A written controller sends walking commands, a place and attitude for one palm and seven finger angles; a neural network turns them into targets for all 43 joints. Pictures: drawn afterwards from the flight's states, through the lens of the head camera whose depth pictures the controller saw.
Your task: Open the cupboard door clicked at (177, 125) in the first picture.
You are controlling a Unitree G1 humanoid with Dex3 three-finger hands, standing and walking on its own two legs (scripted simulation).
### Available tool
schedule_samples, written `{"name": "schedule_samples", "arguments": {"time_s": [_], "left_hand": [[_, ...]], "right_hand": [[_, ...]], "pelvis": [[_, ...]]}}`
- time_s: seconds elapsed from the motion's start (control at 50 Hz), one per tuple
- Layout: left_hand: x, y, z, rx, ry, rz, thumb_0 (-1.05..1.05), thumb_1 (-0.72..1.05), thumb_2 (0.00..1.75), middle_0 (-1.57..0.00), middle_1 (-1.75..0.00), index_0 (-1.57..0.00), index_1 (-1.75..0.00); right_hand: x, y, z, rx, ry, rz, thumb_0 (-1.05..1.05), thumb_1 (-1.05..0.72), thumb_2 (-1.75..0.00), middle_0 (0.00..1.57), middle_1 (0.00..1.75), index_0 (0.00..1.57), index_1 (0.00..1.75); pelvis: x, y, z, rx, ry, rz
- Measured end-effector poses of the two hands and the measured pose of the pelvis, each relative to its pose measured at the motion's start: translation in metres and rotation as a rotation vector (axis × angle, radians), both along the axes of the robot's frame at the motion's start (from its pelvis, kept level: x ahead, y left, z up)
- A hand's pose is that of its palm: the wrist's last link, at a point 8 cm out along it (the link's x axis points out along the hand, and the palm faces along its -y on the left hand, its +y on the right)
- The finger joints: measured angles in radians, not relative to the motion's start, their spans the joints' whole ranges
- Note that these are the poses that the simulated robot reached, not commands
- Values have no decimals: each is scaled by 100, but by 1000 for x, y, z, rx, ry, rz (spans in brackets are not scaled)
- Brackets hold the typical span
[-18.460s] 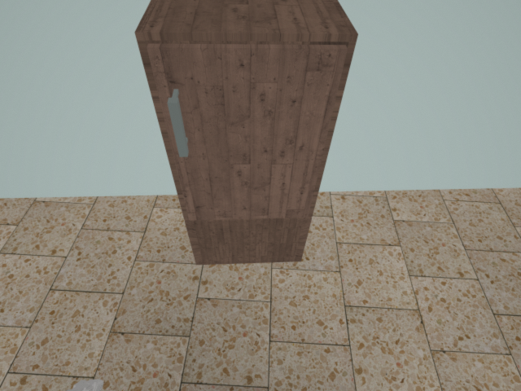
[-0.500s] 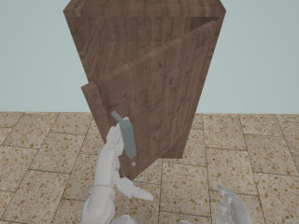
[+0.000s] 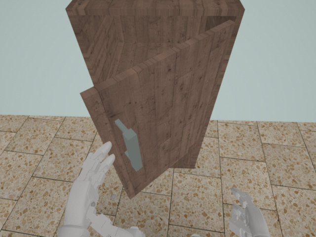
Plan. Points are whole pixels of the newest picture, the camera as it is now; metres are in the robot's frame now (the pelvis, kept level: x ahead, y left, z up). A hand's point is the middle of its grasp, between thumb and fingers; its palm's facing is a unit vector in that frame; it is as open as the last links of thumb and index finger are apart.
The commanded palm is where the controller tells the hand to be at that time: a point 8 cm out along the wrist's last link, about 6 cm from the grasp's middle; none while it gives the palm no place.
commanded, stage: slide the hand sideways off the handle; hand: left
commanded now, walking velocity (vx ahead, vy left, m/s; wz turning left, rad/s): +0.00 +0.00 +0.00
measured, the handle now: (129, 146) +0.31 +0.09 +0.07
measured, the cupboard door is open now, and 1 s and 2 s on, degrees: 42 42 42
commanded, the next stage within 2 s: draw the hand back to the body in 0.26 s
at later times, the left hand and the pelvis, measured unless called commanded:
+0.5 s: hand (91, 202) +0.18 +0.15 +0.08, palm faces -0.01 -1.00 -0.05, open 16.3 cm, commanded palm +0.15 +0.21 +0.10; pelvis -0.01 +0.00 +0.00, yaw +0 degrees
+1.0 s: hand (45, 190) +0.19 +0.21 +0.13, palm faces +0.18 -0.94 -0.28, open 15.4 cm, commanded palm +0.15 +0.27 +0.16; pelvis +0.01 +0.02 +0.04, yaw +0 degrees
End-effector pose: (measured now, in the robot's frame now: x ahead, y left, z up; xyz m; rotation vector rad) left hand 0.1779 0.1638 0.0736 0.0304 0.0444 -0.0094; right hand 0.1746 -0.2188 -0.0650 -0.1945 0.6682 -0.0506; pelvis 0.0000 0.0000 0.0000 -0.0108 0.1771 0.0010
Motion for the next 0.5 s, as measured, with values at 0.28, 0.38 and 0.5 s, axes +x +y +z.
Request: {"name": "schedule_samples", "arguments": {"time_s": [0.28, 0.38, 0.5], "left_hand": [[-18, 27, -2, 11, 5, 9, -1, -50, 30, -15, -30, -16, -31], [-17, 30, -2, 4, -1, 1, -1, -50, 30, -15, -30, -16, -30], [-15, 38, 10, 22, -19, 1, -1, -50, 30, -15, -30, -16, -30]], "right_hand": [[-4, -14, -6, -22, -6, -33, 1, -90, -90, 20, 30, 21, 30], [-6, -14, -6, -26, -15, -42, 1, -90, -90, 20, 30, 21, 30], [-9, -8, -2, -16, -19, -55, 1, -90, -90, 20, 30, 21, 30]], "pelvis": [[-4, -7, -6, -7, 11, 14], [-6, -5, -7, -11, 11, 13], [-5, -2, -3, -13, -6, 9]]}}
